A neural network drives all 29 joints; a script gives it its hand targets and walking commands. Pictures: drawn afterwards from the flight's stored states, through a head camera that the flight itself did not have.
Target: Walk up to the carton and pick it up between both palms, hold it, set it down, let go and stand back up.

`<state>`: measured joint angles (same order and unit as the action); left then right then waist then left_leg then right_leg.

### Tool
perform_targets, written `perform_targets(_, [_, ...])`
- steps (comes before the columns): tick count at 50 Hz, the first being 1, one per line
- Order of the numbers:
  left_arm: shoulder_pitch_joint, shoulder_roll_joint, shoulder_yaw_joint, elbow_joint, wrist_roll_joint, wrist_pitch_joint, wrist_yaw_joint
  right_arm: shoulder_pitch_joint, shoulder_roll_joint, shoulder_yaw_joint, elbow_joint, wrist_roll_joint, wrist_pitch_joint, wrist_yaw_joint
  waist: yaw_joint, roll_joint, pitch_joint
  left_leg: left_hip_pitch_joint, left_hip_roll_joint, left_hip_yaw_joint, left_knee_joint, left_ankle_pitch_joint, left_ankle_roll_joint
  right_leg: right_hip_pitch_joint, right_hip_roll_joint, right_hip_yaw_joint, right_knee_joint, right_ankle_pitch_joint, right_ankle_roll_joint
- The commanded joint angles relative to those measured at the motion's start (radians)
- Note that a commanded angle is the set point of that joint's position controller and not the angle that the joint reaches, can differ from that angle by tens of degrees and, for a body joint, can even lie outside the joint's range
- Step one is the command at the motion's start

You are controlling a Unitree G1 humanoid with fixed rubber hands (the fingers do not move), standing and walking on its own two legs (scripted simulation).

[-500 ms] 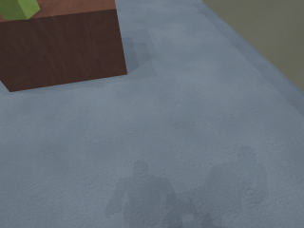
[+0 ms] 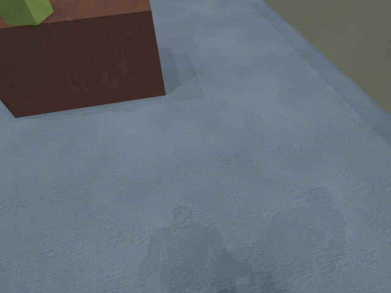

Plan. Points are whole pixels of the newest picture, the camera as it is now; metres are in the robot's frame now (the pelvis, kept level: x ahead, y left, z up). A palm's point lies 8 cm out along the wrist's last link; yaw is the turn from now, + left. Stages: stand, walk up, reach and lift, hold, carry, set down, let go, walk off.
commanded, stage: stand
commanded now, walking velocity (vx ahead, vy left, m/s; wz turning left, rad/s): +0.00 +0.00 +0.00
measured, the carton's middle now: out of the picture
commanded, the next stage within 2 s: walk up in 0.12 s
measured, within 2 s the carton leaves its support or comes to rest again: neither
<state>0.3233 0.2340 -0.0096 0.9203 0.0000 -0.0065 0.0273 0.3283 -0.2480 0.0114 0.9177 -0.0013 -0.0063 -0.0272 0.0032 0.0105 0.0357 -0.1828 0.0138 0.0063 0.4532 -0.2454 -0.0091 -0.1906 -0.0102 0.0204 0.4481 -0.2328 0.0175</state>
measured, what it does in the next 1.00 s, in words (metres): walks ahead: left foot, then right foot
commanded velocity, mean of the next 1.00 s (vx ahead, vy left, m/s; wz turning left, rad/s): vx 0.00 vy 0.00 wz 0.00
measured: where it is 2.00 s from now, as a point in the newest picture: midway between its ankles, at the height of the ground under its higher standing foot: (129, 209)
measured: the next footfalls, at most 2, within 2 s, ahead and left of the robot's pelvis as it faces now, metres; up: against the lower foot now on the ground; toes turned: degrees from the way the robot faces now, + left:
left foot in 0.64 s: +0.16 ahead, +0.27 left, +0.00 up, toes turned +17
right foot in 0.98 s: +0.35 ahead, +0.09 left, +0.00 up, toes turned +2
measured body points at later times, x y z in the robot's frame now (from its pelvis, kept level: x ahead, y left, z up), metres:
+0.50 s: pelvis +0.03 +0.04 -0.01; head +0.02 +0.03 +0.44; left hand +0.01 +0.31 -0.13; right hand +0.10 -0.24 -0.14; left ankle +0.05 +0.19 -0.69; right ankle +0.00 -0.13 -0.74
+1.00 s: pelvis +0.21 +0.17 -0.03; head +0.21 +0.14 +0.42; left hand +0.33 +0.45 -0.10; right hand +0.23 -0.11 -0.17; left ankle +0.12 +0.26 -0.73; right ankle +0.31 +0.09 -0.74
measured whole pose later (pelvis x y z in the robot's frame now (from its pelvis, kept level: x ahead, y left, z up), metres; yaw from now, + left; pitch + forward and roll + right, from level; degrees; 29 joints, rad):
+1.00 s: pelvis +0.21 +0.17 -0.03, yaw +10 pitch -2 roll +1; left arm 0.27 0.26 0.05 0.62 0.05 -0.08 -0.01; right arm 0.48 -0.31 -0.04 0.86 -0.04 -0.01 0.05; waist -0.07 0.05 0.02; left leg -0.19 0.03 0.10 0.77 -0.51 0.05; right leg -0.42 -0.05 -0.13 0.68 -0.22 -0.06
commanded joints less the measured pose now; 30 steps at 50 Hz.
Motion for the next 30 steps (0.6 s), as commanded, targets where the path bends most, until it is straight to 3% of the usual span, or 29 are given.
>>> perform_targets(1, [0.053, 0.129, 0.033, -0.037, 0.001, -0.013, 0.007, 0.065, -0.123, -0.030, -0.030, 0.001, -0.013, -0.006, -0.004, -0.020, 0.012, -0.035, 0.083, -0.092, -0.097, 0.068, 0.022, -0.017, -0.081, 0.076, -0.093, 0.079, -0.034])
perform_targets(5, [0.053, 0.129, 0.035, -0.031, 0.001, -0.013, 0.008, 0.058, -0.116, -0.030, -0.026, 0.000, -0.014, -0.007, -0.001, 0.007, 0.025, -0.029, 0.084, -0.088, -0.101, 0.089, 0.023, -0.016, -0.080, 0.074, -0.090, 0.091, -0.032])
perform_targets(9, [0.056, 0.125, 0.032, -0.018, -0.001, -0.013, 0.009, 0.065, -0.115, -0.029, -0.017, 0.000, -0.013, -0.008, -0.003, -0.031, 0.021, -0.017, 0.087, -0.090, -0.098, 0.090, 0.021, -0.018, -0.082, 0.074, -0.091, 0.098, -0.034])
perform_targets(12, [0.058, 0.116, 0.028, -0.009, -0.002, -0.013, 0.010, 0.069, -0.107, -0.027, -0.008, 0.001, -0.013, -0.009, -0.002, 0.004, 0.022, -0.025, 0.086, -0.090, -0.096, 0.096, 0.021, -0.009, -0.085, 0.074, -0.093, 0.109, -0.032])
perform_targets(15, [0.059, 0.115, 0.031, -0.003, 0.000, -0.013, 0.011, 0.060, -0.111, -0.028, -0.003, -0.001, -0.013, -0.010, 0.000, 0.002, 0.031, -0.024, 0.085, -0.088, -0.093, 0.113, 0.021, -0.014, -0.083, 0.074, -0.094, 0.119, -0.030])
perform_targets(16, [0.137, 0.176, 0.107, -0.049, 0.069, -0.022, 0.014, 0.058, -0.158, -0.081, -0.068, -0.036, -0.002, 0.025, 0.022, -0.025, -0.072, -0.240, 0.012, -0.074, 0.099, -0.392, 0.061, 0.184, -0.154, 0.121, -0.088, -0.404, -0.115])
perform_targets(17, [0.184, 0.258, 0.133, -0.043, 0.079, -0.026, 0.020, -0.030, -0.125, -0.072, -0.116, -0.060, 0.005, 0.044, 0.074, -0.133, 0.007, -0.488, -0.015, 0.014, 0.304, -0.364, 0.034, 0.253, -0.331, 0.339, -0.208, -0.594, -0.222])
perform_targets(18, [0.205, 0.245, 0.128, -0.031, 0.091, -0.034, 0.030, -0.117, -0.101, -0.074, -0.172, -0.085, 0.014, 0.058, 0.105, -0.137, 0.088, -0.631, 0.059, -0.048, 0.521, -0.282, 0.018, 0.213, -0.485, 0.488, -0.285, -0.634, -0.310])
perform_targets(19, [0.151, 0.216, 0.119, -0.029, 0.095, -0.044, 0.038, -0.116, -0.115, -0.086, -0.181, -0.086, 0.022, 0.069, 0.074, -0.074, 0.134, -0.672, 0.116, -0.127, 0.592, -0.202, 0.002, 0.138, -0.505, 0.480, -0.311, -0.622, -0.317])
perform_targets(20, [0.095, 0.201, 0.116, -0.035, 0.097, -0.056, 0.042, -0.043, -0.128, -0.096, -0.164, -0.074, 0.026, 0.075, 0.029, -0.042, 0.128, -0.649, 0.126, -0.153, 0.612, -0.144, -0.008, 0.119, -0.475, 0.395, -0.308, -0.565, -0.282])
perform_targets(21, [0.046, 0.221, 0.117, -0.043, 0.100, -0.065, 0.043, 0.015, -0.124, -0.103, -0.157, -0.068, 0.025, 0.082, 0.002, -0.091, 0.081, -0.599, 0.141, -0.155, 0.602, -0.146, -0.012, 0.107, -0.451, 0.314, -0.301, -0.527, -0.263])
perform_targets(23, [0.005, 0.216, 0.120, -0.056, 0.089, -0.076, 0.031, 0.030, -0.112, -0.112, -0.153, -0.061, 0.025, 0.103, -0.004, -0.166, 0.093, -0.510, 0.133, -0.104, 0.540, -0.134, -0.022, 0.055, -0.397, 0.160, -0.320, -0.487, -0.245])
perform_targets(26, [0.011, 0.219, 0.124, -0.050, 0.086, -0.078, 0.013, -0.024, -0.079, -0.111, -0.186, -0.042, 0.018, 0.128, 0.014, -0.190, 0.165, -0.414, 0.142, -0.048, 0.390, -0.140, -0.013, -0.047, -0.378, 0.012, -0.307, -0.479, -0.248])
perform_targets(28, [-0.012, 0.243, 0.134, -0.055, 0.090, -0.070, 0.008, 0.016, -0.083, -0.117, -0.177, -0.030, 0.004, 0.132, -0.003, -0.203, 0.158, -0.258, 0.117, 0.038, 0.329, -0.111, 0.001, -0.132, -0.361, -0.066, -0.281, -0.493, -0.243])
perform_targets(29, [-0.048, 0.268, 0.143, -0.059, 0.094, -0.064, 0.006, 0.077, -0.085, -0.119, -0.160, -0.022, -0.004, 0.131, -0.037, -0.210, 0.136, -0.148, 0.103, 0.085, 0.311, -0.104, 0.011, -0.170, -0.358, -0.105, -0.236, -0.517, -0.240])
perform_targets(30, [-0.064, 0.266, 0.139, -0.065, 0.088, -0.055, 0.004, 0.129, -0.103, -0.125, -0.146, -0.023, -0.014, 0.126, -0.061, -0.146, 0.117, -0.031, 0.072, 0.139, 0.270, -0.074, 0.021, -0.237, -0.336, -0.133, -0.165, -0.573, -0.233])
